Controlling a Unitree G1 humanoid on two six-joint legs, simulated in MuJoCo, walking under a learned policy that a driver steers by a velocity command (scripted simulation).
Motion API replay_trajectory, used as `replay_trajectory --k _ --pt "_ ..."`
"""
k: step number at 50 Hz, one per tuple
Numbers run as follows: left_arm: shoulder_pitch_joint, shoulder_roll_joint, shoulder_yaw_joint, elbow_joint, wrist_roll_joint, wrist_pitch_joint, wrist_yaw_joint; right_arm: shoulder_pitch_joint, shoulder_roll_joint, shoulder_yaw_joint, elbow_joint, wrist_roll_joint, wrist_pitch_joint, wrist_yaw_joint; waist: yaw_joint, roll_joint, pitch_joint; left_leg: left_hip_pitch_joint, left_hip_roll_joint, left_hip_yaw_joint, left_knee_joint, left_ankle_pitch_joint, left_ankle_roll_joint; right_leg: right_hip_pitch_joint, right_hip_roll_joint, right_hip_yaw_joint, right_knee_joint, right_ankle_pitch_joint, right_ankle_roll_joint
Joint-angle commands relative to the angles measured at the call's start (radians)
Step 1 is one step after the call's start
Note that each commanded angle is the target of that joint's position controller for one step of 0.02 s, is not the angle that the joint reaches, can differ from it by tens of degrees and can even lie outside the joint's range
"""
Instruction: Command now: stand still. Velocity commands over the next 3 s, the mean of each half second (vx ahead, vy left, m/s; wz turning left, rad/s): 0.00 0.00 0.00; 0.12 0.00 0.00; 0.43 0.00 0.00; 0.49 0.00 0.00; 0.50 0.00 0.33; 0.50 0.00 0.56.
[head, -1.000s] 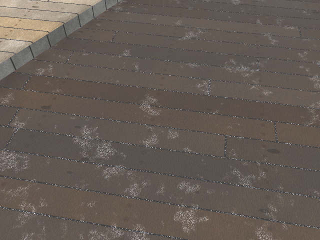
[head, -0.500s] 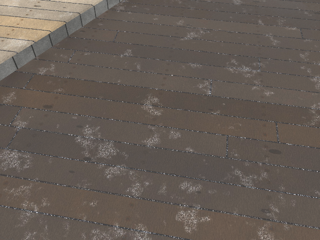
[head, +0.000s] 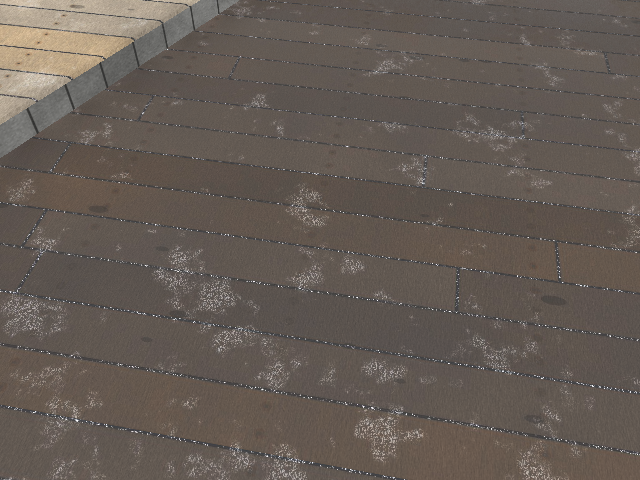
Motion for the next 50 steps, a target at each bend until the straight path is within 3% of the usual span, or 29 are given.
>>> replay_trajectory --k 1,36,37,38,40,42,43,45,46,47,48,49,50 --pt "0.053 0.092 0.012 -0.012 0.0 -0.006 0.003 0.044 -0.099 -0.015 -0.019 0.0 -0.006 -0.003 0.0 0.005 0.011 -0.004 0.048 -0.046 -0.102 0.089 0.017 -0.035 -0.003 -0.016 -0.067 0.12 -0.023" --pt "0.117 0.069 0.001 -0.004 -0.003 -0.011 0.004 0.106 -0.072 -0.009 -0.001 0.003 -0.004 -0.008 -0.001 0.003 0.026 -0.012 0.042 -0.039 -0.091 0.086 0.015 -0.055 0.001 -0.023 -0.061 0.112 -0.026" --pt "0.137 0.053 -0.003 0.007 -0.002 -0.01 0.004 0.124 -0.061 -0.006 0.01 0.001 -0.003 -0.009 0.0 0.01 0.0 -0.003 0.036 -0.035 -0.105 -0.025 0.016 -0.042 0.013 -0.038 -0.06 0.032 -0.027" --pt "0.14 0.05 -0.003 0.009 -0.006 -0.009 0.005 0.128 -0.073 -0.011 0.012 0.006 0.0 -0.012 -0.002 0.025 0.014 -0.017 0.031 -0.041 -0.117 -0.184 0.026 -0.061 0.037 -0.063 -0.034 -0.085 -0.034" --pt "0.119 0.062 0.002 -0.012 -0.01 -0.017 0.007 0.143 -0.127 -0.029 0.006 0.019 -0.001 -0.017 -0.014 0.081 0.071 -0.065 0.089 -0.138 -0.17 -0.507 0.083 -0.164 0.064 -0.099 0.065 -0.301 -0.058" --pt "0.085 0.032 -0.005 -0.044 -0.014 -0.046 -0.005 0.196 -0.181 -0.05 0.006 0.026 -0.017 -0.014 -0.035 0.185 0.099 -0.045 0.262 -0.38 -0.294 -0.652 0.179 -0.266 0.044 -0.129 0.249 -0.227 -0.067" --pt "0.067 0.037 -0.004 -0.055 -0.017 -0.063 -0.014 0.192 -0.192 -0.057 -0.001 0.025 -0.025 -0.013 -0.036 0.185 0.123 -0.085 0.333 -0.475 -0.337 -0.632 0.22 -0.273 0.005 -0.111 0.332 -0.185 -0.076" --pt "0.076 0.04 0.002 -0.063 -0.026 -0.085 -0.027 0.128 -0.18 -0.056 -0.033 0.021 -0.038 -0.006 0.001 0.151 0.137 -0.114 0.348 -0.463 -0.341 -0.527 0.215 -0.271 -0.039 -0.091 0.349 -0.237 -0.106" --pt "0.107 0.035 0.003 -0.058 -0.03 -0.093 -0.032 0.081 -0.178 -0.055 -0.053 0.033 -0.039 -0.003 0.033 0.146 0.13 -0.148 0.318 -0.39 -0.32 -0.473 0.182 -0.191 -0.046 -0.098 0.233 -0.227 -0.124" --pt "0.173 0.026 0.007 -0.032 -0.029 -0.1 -0.034 0.021 -0.177 -0.055 -0.073 0.047 -0.036 0.0 0.077 0.129 0.12 -0.232 0.25 -0.277 -0.277 -0.406 0.143 -0.019 -0.02 -0.138 0.066 -0.135 -0.135" --pt "0.235 0.034 0.017 0.004 -0.021 -0.1 -0.034 0.014 -0.169 -0.054 -0.081 0.05 -0.032 0.003 0.093 0.087 0.106 -0.281 0.174 -0.187 -0.186 -0.338 0.116 0.108 0.031 -0.169 -0.01 -0.043 -0.116" --pt "0.324 0.06 0.03 0.031 -0.014 -0.097 -0.036 0.007 -0.14 -0.046 -0.09 0.044 -0.036 0.004 0.116 -0.002 0.067 -0.34 0.112 -0.107 -0.017 -0.253 0.086 0.215 -0.019 -0.071 -0.056 -0.052 -0.117" --pt "0.451 0.132 0.048 0.039 -0.017 -0.094 -0.031 0.0 -0.064 -0.023 -0.106 0.023 -0.05 0.015 0.145 -0.233 -0.012 -0.429 0.027 0.03 0.344 -0.194 0.032 0.321 -0.227 0.232 -0.205 -0.17 -0.169"
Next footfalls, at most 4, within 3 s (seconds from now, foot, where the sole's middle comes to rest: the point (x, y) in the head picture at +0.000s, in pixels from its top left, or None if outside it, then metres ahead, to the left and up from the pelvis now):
1.44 left None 0.45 0.09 -0.78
2.00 right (398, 371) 0.76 -0.15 -0.78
2.56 left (291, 276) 1.04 0.10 -0.78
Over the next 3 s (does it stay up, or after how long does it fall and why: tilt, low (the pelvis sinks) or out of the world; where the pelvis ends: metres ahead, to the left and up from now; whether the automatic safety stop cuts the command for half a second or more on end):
stays up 1.14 0.04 0.00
